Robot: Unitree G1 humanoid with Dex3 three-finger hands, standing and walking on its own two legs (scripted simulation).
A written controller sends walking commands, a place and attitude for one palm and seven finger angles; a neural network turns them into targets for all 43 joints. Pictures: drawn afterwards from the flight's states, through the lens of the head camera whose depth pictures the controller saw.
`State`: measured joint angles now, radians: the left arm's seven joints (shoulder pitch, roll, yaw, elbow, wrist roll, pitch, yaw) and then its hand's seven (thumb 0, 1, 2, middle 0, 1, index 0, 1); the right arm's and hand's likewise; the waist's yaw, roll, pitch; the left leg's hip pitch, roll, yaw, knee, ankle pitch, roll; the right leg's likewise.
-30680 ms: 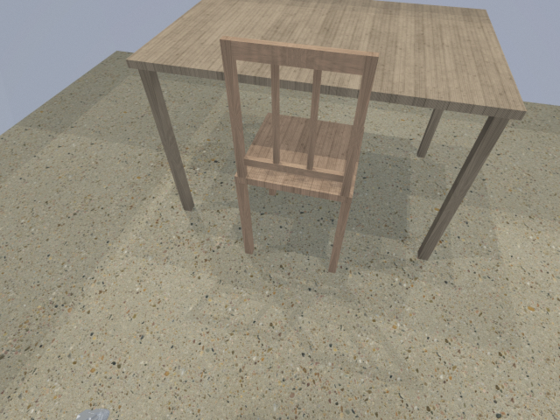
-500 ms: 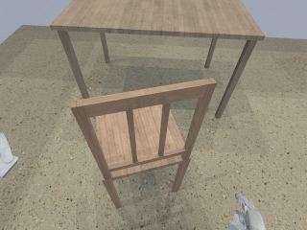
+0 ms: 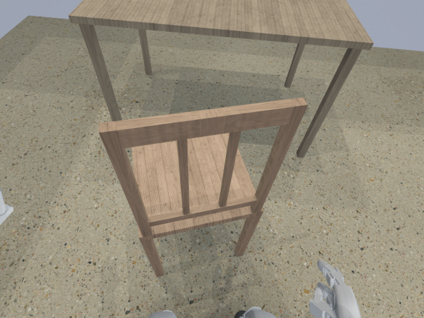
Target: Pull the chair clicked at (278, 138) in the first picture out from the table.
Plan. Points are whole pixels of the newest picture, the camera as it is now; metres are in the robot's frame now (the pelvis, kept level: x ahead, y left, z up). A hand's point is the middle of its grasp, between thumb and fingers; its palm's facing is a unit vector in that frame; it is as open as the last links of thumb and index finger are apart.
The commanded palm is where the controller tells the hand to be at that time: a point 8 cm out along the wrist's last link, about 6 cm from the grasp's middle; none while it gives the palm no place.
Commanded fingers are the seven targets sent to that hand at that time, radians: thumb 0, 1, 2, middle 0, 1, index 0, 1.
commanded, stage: step back with the hand held close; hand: left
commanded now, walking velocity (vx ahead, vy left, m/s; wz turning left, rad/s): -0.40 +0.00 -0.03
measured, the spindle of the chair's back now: (184, 181) +0.41 +0.09 -0.05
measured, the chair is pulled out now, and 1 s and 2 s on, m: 0.54 0.54 0.54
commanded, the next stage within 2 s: stop stepping back and stand still in 0.82 s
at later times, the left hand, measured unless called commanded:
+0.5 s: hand (19, 219) +0.20 +0.25 +0.18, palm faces +0.42 -0.77 -0.48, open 7.4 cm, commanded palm +0.13 +0.29 +0.20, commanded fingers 0.00 0.90 0.90 -0.20 -0.30 -0.20 -0.30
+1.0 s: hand out of the picture +0.10 +0.21 +0.19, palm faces +0.33 -0.81 -0.49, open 7.4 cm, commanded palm +0.04 +0.26 +0.20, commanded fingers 0.00 0.90 0.90 -0.20 -0.30 -0.20 -0.30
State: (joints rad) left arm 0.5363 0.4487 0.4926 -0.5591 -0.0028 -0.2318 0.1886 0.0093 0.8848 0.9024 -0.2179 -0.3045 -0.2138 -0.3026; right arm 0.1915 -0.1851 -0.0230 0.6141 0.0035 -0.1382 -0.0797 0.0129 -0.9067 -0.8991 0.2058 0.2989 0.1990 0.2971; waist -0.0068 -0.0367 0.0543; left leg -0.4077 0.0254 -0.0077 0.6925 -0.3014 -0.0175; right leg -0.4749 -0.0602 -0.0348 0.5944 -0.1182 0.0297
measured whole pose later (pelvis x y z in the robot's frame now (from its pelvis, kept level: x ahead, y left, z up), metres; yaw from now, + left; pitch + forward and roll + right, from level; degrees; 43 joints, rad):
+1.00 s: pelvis -0.12 -0.03 +0.01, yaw -4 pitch +1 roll -4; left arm 0.54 0.45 0.46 -0.60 -0.04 -0.29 0.13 0.01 0.89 0.90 -0.22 -0.30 -0.21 -0.30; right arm 0.15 -0.16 0.00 0.65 0.00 -0.20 -0.03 0.01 -0.91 -0.90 0.21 0.30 0.20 0.30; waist 0.02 0.01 0.09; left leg -0.45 0.14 -0.03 0.60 -0.16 -0.05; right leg -0.21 0.00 -0.05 0.48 -0.29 0.04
